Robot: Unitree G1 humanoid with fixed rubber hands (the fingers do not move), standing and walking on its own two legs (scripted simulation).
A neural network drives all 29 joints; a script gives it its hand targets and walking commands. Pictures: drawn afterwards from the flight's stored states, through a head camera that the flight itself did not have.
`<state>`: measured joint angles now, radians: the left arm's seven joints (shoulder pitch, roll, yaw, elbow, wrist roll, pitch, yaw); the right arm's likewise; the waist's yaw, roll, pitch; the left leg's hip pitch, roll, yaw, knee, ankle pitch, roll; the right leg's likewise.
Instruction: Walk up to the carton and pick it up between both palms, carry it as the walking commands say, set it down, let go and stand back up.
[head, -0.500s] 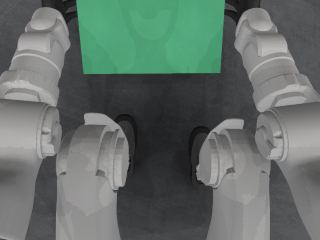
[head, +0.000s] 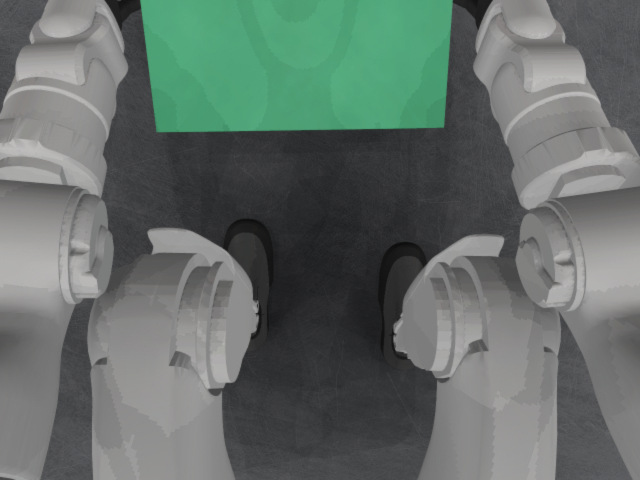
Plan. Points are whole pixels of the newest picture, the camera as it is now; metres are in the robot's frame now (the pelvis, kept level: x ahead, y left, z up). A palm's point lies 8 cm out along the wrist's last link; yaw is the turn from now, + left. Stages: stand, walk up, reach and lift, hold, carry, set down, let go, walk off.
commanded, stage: set down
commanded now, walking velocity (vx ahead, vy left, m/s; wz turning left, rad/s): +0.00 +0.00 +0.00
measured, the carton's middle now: (299, 16) +0.53 +0.06 -0.26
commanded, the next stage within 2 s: let go in 1.94 s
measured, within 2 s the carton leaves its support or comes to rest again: neither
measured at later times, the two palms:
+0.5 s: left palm (61, 15) +0.50 +0.28 -0.20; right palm out of the picture +0.55 -0.16 -0.19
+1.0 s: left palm out of the picture +0.50 +0.27 -0.10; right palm out of the picture +0.54 -0.14 -0.10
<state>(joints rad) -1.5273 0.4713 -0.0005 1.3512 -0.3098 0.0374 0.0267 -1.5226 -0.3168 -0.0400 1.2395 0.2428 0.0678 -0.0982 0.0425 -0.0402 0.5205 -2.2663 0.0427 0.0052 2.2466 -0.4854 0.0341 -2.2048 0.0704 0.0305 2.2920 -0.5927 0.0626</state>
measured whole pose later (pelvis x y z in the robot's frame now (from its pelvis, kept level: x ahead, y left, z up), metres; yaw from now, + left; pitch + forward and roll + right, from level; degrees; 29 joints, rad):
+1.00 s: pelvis +0.00 +0.00 +0.06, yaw +1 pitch +30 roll -3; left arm -1.23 0.46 0.16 0.66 -0.26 0.28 0.05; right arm -1.24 -0.37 -0.14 0.64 0.25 0.29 -0.14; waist 0.07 -0.02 0.52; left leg -2.09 -0.01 -0.03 2.08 -0.51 0.01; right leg -2.00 0.04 0.00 2.11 -0.63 0.05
